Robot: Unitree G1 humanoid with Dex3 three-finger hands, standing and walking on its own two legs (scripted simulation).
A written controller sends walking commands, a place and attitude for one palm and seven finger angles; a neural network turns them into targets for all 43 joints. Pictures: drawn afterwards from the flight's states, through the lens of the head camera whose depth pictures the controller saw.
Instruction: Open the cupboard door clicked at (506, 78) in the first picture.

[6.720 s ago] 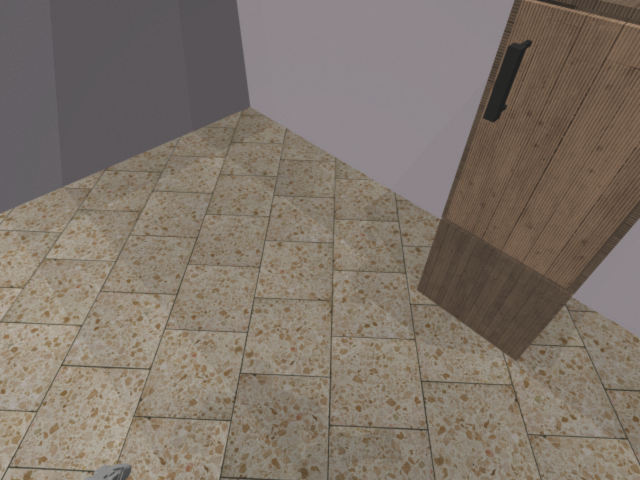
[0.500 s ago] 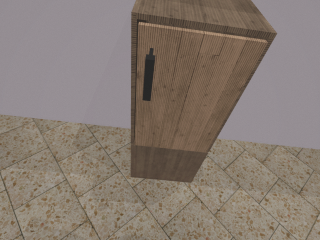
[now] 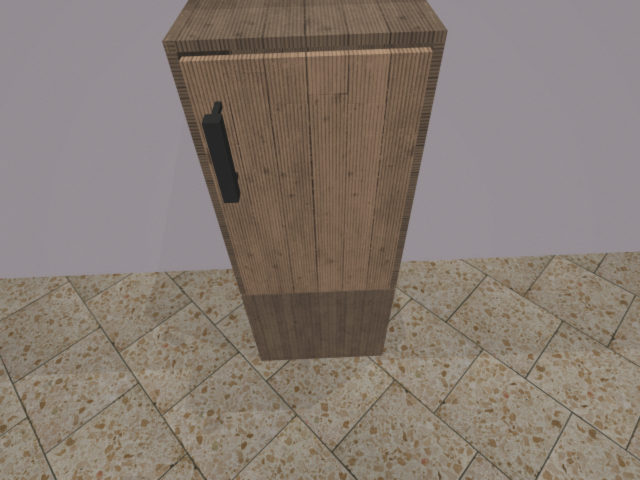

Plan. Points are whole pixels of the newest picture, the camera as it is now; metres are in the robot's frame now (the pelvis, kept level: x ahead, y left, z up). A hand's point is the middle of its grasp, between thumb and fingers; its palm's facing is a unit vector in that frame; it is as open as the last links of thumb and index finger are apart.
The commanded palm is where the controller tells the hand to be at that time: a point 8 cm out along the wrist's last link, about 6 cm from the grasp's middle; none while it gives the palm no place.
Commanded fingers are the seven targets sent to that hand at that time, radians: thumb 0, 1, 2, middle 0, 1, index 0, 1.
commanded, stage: come to a stop and stand still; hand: left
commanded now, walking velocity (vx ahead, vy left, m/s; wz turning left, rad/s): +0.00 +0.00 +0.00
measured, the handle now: (225, 153) +0.59 +0.16 +0.11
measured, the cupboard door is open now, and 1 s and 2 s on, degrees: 0 0 0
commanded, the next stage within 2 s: look again from close up in 0.48 s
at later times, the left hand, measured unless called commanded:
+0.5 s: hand out of the picture -0.02 +0.12 -0.17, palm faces +0.07 -0.99 -0.15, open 7.3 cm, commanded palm none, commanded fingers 0.00 0.90 0.90 -0.20 -0.30 -0.20 -0.30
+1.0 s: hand out of the picture +0.06 +0.25 -0.17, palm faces +0.04 -0.96 -0.28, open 7.4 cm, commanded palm none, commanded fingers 0.00 0.90 0.90 -0.20 -0.30 -0.20 -0.30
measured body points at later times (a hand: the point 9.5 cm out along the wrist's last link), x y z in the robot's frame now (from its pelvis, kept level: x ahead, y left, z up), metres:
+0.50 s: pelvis +0.02 -0.03 +0.00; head +0.03 -0.03 +0.45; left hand -0.02 +0.17 -0.16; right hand +0.02 -0.25 -0.16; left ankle +0.00 +0.13 -0.74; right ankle -0.01 -0.11 -0.74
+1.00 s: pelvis +0.00 +0.03 +0.00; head -0.02 +0.04 +0.45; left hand +0.06 +0.30 -0.14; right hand +0.08 -0.23 -0.14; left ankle +0.00 +0.13 -0.74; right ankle -0.01 -0.11 -0.74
